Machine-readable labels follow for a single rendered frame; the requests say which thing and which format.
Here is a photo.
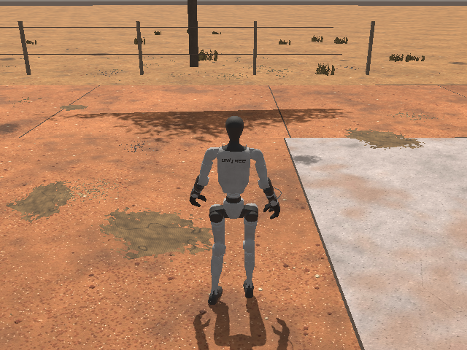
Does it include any robot right forearm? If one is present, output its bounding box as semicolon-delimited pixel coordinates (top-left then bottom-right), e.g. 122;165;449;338
263;178;278;206

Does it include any left robot hand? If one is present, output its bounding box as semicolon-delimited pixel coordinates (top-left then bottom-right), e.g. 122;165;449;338
189;194;206;207

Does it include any left robot upper arm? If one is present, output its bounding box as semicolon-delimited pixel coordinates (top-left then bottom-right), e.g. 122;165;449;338
197;147;219;186

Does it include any right robot upper arm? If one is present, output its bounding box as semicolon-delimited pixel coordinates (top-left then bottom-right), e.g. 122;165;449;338
250;148;270;189

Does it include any right robot hand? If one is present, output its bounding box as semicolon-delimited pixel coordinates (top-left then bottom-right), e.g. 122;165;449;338
263;202;280;219

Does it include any robot left shin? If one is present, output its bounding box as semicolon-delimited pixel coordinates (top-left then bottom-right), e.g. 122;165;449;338
211;243;224;295

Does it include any robot left forearm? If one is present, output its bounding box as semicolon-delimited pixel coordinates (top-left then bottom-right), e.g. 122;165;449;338
191;174;204;198

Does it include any right robot foot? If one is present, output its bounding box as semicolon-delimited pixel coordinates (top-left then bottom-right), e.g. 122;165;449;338
243;280;254;298

